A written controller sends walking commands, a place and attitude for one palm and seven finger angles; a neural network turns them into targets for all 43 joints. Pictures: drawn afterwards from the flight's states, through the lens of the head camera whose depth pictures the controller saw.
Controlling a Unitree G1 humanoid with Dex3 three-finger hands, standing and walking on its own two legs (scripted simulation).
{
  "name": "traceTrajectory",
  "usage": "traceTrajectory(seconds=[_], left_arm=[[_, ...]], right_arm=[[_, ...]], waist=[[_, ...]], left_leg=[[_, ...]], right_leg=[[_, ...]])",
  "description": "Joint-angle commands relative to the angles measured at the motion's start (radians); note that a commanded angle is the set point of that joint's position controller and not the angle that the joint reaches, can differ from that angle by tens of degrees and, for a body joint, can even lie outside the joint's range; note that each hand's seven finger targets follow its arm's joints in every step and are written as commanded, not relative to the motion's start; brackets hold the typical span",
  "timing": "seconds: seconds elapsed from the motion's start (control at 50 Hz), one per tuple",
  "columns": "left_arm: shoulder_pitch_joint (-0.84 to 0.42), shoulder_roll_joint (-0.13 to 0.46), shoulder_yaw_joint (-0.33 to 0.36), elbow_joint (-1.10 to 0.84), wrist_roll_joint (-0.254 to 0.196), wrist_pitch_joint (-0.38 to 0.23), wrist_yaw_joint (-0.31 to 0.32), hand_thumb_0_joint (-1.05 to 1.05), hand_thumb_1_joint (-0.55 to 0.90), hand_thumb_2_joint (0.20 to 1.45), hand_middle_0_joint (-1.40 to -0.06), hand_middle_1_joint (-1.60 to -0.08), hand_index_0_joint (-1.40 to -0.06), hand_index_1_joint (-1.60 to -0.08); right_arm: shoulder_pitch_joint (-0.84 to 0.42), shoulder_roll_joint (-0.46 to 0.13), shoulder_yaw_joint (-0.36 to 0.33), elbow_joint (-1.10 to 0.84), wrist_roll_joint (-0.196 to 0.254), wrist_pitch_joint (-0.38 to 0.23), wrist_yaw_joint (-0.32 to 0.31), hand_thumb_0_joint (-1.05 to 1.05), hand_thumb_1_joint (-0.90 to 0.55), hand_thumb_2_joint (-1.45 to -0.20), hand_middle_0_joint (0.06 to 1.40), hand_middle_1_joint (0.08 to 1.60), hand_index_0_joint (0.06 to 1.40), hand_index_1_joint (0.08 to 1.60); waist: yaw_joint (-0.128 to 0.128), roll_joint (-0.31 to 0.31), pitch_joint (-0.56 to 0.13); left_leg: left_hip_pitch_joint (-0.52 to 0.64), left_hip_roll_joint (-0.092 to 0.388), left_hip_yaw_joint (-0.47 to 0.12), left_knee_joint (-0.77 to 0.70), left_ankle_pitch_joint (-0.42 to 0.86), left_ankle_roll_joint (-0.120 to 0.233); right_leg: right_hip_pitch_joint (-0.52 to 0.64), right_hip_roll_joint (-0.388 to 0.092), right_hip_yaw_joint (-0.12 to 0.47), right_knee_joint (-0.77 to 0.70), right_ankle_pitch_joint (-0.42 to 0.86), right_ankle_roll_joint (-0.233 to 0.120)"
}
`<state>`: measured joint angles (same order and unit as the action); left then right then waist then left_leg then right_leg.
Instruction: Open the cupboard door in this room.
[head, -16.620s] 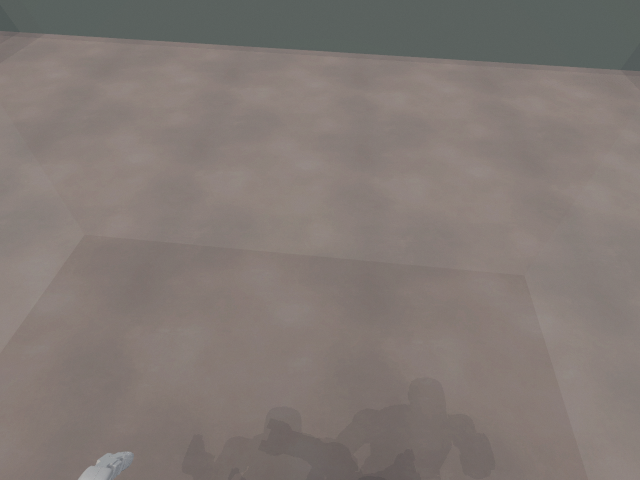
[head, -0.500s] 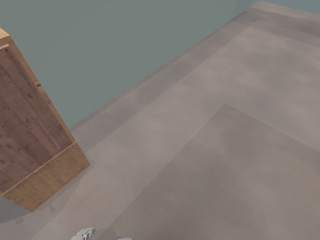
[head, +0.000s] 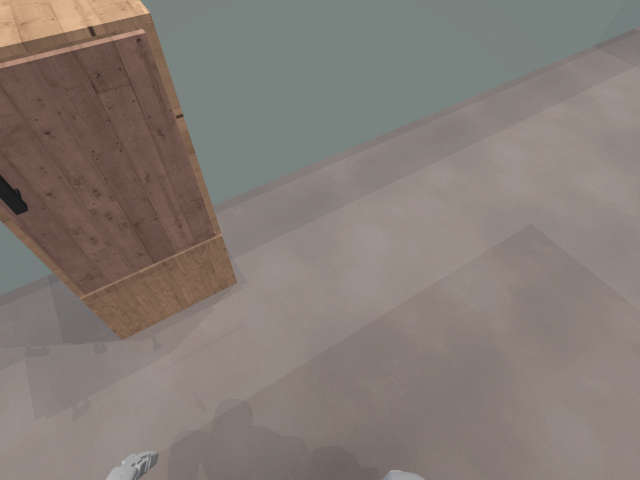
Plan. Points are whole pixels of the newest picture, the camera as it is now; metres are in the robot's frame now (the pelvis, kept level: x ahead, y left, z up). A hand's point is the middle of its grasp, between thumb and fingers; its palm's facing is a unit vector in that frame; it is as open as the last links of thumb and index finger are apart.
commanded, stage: turn to face it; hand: left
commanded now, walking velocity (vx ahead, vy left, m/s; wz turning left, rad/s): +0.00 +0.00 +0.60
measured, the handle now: out of the picture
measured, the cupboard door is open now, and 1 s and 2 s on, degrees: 0 0 0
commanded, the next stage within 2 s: take the last steps up to it in 0.98 s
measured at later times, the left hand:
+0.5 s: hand out of the picture -0.08 +0.18 -0.17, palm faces +0.36 -0.90 -0.25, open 7.4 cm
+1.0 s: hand out of the picture -0.11 +0.17 -0.16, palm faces +0.48 -0.83 -0.27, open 7.4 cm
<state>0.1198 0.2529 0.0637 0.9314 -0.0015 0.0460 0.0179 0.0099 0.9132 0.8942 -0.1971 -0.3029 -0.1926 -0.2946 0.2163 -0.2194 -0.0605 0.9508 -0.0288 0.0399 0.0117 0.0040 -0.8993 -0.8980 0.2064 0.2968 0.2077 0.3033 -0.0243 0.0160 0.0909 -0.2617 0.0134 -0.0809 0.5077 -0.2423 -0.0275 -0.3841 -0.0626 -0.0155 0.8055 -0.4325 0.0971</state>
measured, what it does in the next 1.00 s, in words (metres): walks backwards, turning left: right foot, then left foot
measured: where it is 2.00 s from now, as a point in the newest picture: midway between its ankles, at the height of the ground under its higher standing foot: outside the picture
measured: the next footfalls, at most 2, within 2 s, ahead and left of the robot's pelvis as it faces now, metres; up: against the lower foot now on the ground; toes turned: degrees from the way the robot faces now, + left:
right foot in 0.06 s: +0.06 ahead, -0.14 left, +0.00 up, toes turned -1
left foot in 0.52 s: -0.08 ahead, +0.10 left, +0.00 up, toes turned +27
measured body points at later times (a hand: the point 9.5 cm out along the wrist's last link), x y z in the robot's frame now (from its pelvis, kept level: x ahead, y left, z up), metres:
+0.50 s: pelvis -0.06 -0.03 -0.01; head -0.02 -0.01 +0.44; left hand -0.09 +0.23 -0.15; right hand +0.11 -0.25 -0.14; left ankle -0.12 +0.08 -0.72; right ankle +0.02 -0.14 -0.74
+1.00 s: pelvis -0.09 -0.05 +0.00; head -0.07 -0.06 +0.44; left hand -0.13 +0.21 -0.14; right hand +0.06 -0.24 -0.16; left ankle -0.12 +0.08 -0.74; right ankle -0.04 -0.15 -0.74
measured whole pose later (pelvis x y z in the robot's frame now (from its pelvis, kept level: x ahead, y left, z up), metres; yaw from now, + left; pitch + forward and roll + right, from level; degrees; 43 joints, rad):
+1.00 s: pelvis -0.09 -0.05 +0.00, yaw +29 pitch -1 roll +1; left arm 0.16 0.20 0.04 0.96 0.00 0.03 0.02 0.01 0.91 0.89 -0.20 -0.30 -0.19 -0.29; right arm 0.22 -0.19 -0.05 0.99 -0.02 0.04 0.00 0.00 -0.90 -0.90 0.21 0.30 0.21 0.30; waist -0.02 0.01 0.06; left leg -0.28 -0.03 -0.01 0.51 -0.21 0.00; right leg -0.25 -0.06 -0.05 0.60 -0.33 0.06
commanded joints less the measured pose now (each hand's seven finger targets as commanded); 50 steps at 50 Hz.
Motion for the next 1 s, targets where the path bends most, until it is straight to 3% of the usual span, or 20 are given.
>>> traceTrajectory(seconds=[0.0,0.02,0.04,0.06,0.14,0.2,0.28,0.38,0.44,0.48,0.5,0.52,0.54,0.56,0.64,0.7,0.84,0.94,0.96,0.98], left_arm=[[0.129,0.097,0.02,-0.046,-0.002,-0.042,0.003,0.0,0.9,0.9,-0.2,-0.3,-0.2,-0.3],[0.172,0.168,0.032,-0.04,0.014,-0.056,0.01,0.0,0.9,0.9,-0.2,-0.3,-0.2,-0.3],[0.172,0.266,0.047,-0.053,0.027,-0.06,0.019,0.0,0.9,0.9,-0.2,-0.3,-0.2,-0.3],[0.16,0.254,0.04,-0.067,0.017,-0.052,0.023,0.0,0.9,0.9,-0.2,-0.3,-0.2,-0.3],[-0.024,0.128,0.01,-0.122,0.018,-0.054,0.015,0.0,0.9,0.9,-0.2,-0.3,-0.2,-0.3],[0.008,0.128,0.01,-0.121,0.022,-0.054,0.016,0.0,0.9,0.9,-0.2,-0.3,-0.2,-0.3],[0.079,0.15,0.018,-0.101,0.026,-0.048,0.019,0.0,0.9,0.9,-0.2,-0.3,-0.2,-0.3],[0.131,0.19,0.031,-0.073,0.033,-0.044,0.018,0.0,0.9,0.9,-0.2,-0.3,-0.2,-0.3],[0.124,0.201,0.038,-0.066,0.032,-0.039,0.013,0.0,0.9,0.9,-0.2,-0.3,-0.2,-0.3],[0.114,0.173,0.036,-0.061,0.018,-0.029,0.008,0.0,0.9,0.9,-0.2,-0.3,-0.2,-0.3],[0.117,0.109,0.025,-0.087,0.009,-0.022,0.002,0.0,0.9,0.9,-0.2,-0.3,-0.2,-0.3],[0.035,0.068,0.003,-0.125,0.018,-0.013,0.001,0.0,0.9,0.9,-0.2,-0.3,-0.2,-0.3],[0.021,0.093,0.008,-0.121,0.02,-0.006,0.0,0.0,0.9,0.9,-0.2,-0.3,-0.2,-0.3],[0.015,0.077,0.009,-0.098,0.024,0.0,0.005,0.0,0.9,0.9,-0.2,-0.3,-0.2,-0.3],[0.072,0.089,0.015,-0.032,0.014,-0.007,-0.007,0.0,0.9,0.9,-0.2,-0.3,-0.2,-0.3],[0.077,0.081,0.009,-0.018,0.015,-0.007,-0.005,0.0,0.9,0.9,-0.2,-0.3,-0.2,-0.3],[0.033,0.047,-0.004,-0.03,0.008,-0.008,0.006,0.0,0.9,0.9,-0.2,-0.3,-0.2,-0.3],[0.156,0.035,-0.005,0.012,0.004,-0.03,0.011,0.0,0.9,0.9,-0.2,-0.3,-0.2,-0.3],[0.176,0.063,-0.001,0.021,0.008,-0.041,0.014,0.0,0.9,0.9,-0.2,-0.3,-0.2,-0.3],[0.194,0.127,0.012,0.021,0.023,-0.054,0.022,0.0,0.9,0.9,-0.2,-0.3,-0.2,-0.3]], right_arm=[[-0.065,-0.211,-0.063,-0.098,0.009,-0.004,-0.013,0.0,-0.9,-0.9,0.2,0.3,0.2,0.3],[-0.049,-0.155,-0.056,-0.108,0.019,-0.004,-0.008,0.0,-0.9,-0.9,0.2,0.3,0.2,0.3],[-0.05,-0.087,-0.042,-0.14,0.019,-0.003,-0.006,0.0,-0.9,-0.9,0.2,0.3,0.2,0.3],[-0.082,-0.146,-0.055,-0.145,0.012,0.004,-0.007,0.0,-0.9,-0.9,0.2,0.3,0.2,0.3],[-0.007,-0.133,-0.059,-0.073,0.002,0.03,0.017,0.0,-0.9,-0.9,0.2,0.3,0.2,0.3],[-0.004,-0.128,-0.056,-0.069,0.004,0.037,0.023,0.0,-0.9,-0.9,0.2,0.3,0.2,0.3],[-0.085,-0.122,-0.048,-0.092,0.007,0.037,0.025,0.0,-0.9,-0.9,0.2,0.3,0.2,0.3],[-0.128,-0.099,-0.03,-0.11,0.017,0.019,0.022,0.0,-0.9,-0.9,0.2,0.3,0.2,0.3],[-0.065,-0.096,-0.025,-0.1,0.022,0.003,0.015,0.0,-0.9,-0.9,0.2,0.3,0.2,0.3],[0.029,-0.132,-0.033,-0.074,0.02,-0.014,0.014,0.0,-0.9,-0.9,0.2,0.3,0.2,0.3],[0.063,-0.232,-0.056,-0.074,0.012,-0.025,0.008,0.0,-0.9,-0.9,0.2,0.3,0.2,0.3],[0.101,-0.311,-0.072,-0.064,0.01,-0.019,-0.002,0.0,-0.9,-0.9,0.2,0.3,0.2,0.3],[0.096,-0.292,-0.063,-0.052,0.007,-0.014,-0.004,0.0,-0.9,-0.9,0.2,0.3,0.2,0.3],[0.064,-0.254,-0.054,-0.053,0.005,-0.021,-0.016,0.0,-0.9,-0.9,0.2,0.3,0.2,0.3],[-0.044,-0.186,-0.025,-0.073,0.011,-0.03,-0.026,0.0,-0.9,-0.9,0.2,0.3,0.2,0.3],[-0.011,-0.178,-0.026,-0.057,0.014,-0.034,-0.028,0.0,-0.9,-0.9,0.2,0.3,0.2,0.3],[0.021,-0.166,-0.031,-0.031,0.004,-0.024,-0.028,0.0,-0.9,-0.9,0.2,0.3,0.2,0.3],[-0.024,-0.158,-0.033,-0.03,0.008,-0.018,-0.024,0.0,-0.9,-0.9,0.2,0.3,0.2,0.3],[-0.02,-0.133,-0.03,-0.025,0.017,-0.02,-0.021,0.0,-0.9,-0.9,0.2,0.3,0.2,0.3],[-0.002,-0.071,-0.021,-0.033,0.026,-0.02,-0.016,0.0,-0.9,-0.9,0.2,0.3,0.2,0.3]], waist=[[0.065,0.15,-0.149],[0.082,-0.037,-0.176],[0.088,-0.339,-0.155],[0.09,-0.254,-0.145],[-0.011,-0.209,-0.037],[-0.001,-0.242,-0.048],[0.042,-0.198,-0.042],[0.077,-0.212,-0.102],[0.053,-0.216,-0.155],[-0.005,-0.081,-0.202],[-0.028,0.197,-0.201],[-0.061,0.323,-0.153],[-0.05,0.196,-0.149],[-0.038,0.263,-0.14],[0.018,0.141,-0.107],[0.013,0.087,-0.111],[-0.008,0.139,-0.081],[0.049,0.112,-0.122],[0.058,0.046,-0.13],[0.06,-0.155,-0.15]], left_leg=[[-0.095,0.134,-0.199,-0.004,0.291,0.108],[-0.234,0.043,-0.118,0.143,0.04,0.037],[-0.385,-0.08,0.031,0.399,-0.364,-0.032],[-0.324,-0.027,-0.009,0.571,-0.378,-0.018],[-0.294,0.019,0.034,0.777,-0.141,-0.031],[-0.283,0.025,0.071,0.756,-0.094,-0.048],[-0.271,0.045,0.108,0.604,-0.142,-0.056],[-0.184,0.046,0.157,0.35,-0.236,-0.042],[-0.066,0.03,0.191,0.167,-0.191,-0.024],[0.155,0.048,0.148,-0.101,0.03,-0.003],[0.274,0.268,-0.162,-0.202,0.193,0.08],[0.24,0.41,-0.292,-0.215,0.451,0.167],[0.199,0.424,-0.218,-0.188,0.446,0.209],[0.168,0.353,-0.191,-0.195,0.477,0.18],[0.15,0.229,-0.065,-0.169,0.456,0.165],[0.173,0.226,-0.078,-0.188,0.413,0.174],[0.121,0.244,-0.171,-0.196,0.325,0.207],[-0.005,0.182,-0.177,-0.117,0.246,0.16],[-0.079,0.135,-0.149,-0.055,0.182,0.114],[-0.213,0.029,-0.029,0.107,-0.019,0.045]], right_leg=[[0.286,0.024,-0.04,-0.355,0.209,-0.007],[0.43,-0.139,0.101,-0.494,0.225,-0.043],[0.425,-0.419,0.386,-0.534,0.347,-0.154],[0.274,-0.472,0.37,-0.531,0.411,-0.23],[0.119,-0.258,0.072,-0.512,0.269,-0.169],[0.143,-0.248,-0.009,-0.517,0.243,-0.163],[0.197,-0.297,-0.014,-0.53,0.2,-0.194],[0.284,-0.35,-0.041,-0.464,0.384,-0.232],[0.272,-0.348,-0.08,-0.378,0.462,-0.207],[0.14,-0.296,-0.156,-0.19,0.376,-0.12],[-0.102,-0.161,-0.199,0.023,0.075,-0.039],[-0.237,-0.079,-0.133,0.18,-0.213,-0.009],[-0.214,-0.099,-0.069,0.26,-0.165,-0.028],[-0.217,-0.097,-0.028,0.287,-0.116,-0.022],[-0.178,-0.055,-0.015,0.35,0.045,-0.011],[-0.166,-0.045,-0.009,0.314,0.066,-0.001],[-0.058,-0.019,-0.009,0.074,-0.024,-0.014],[0.208,0.016,-0.041,-0.303,0.157,-0.035],[0.316,-0.014,-0.014,-0.432,0.247,-0.039],[0.414,-0.206,0.177,-0.521,0.242,-0.095]])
